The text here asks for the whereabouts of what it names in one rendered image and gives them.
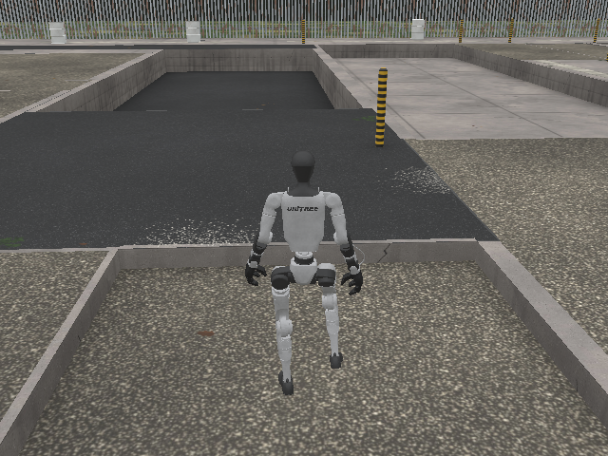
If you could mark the robot right forearm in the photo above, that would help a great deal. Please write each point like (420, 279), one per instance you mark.
(350, 256)

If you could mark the right robot hand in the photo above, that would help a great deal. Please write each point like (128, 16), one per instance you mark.
(357, 281)

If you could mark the robot torso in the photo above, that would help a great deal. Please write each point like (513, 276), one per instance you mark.
(303, 226)

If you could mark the robot left forearm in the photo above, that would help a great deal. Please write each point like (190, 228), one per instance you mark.
(257, 252)

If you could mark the left robot hand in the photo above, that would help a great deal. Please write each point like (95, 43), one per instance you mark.
(250, 272)

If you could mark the robot right upper arm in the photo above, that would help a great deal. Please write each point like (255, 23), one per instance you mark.
(333, 201)

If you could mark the robot left upper arm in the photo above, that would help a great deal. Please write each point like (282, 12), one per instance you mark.
(268, 217)

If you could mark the robot right foot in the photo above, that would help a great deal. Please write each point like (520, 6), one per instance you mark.
(336, 360)

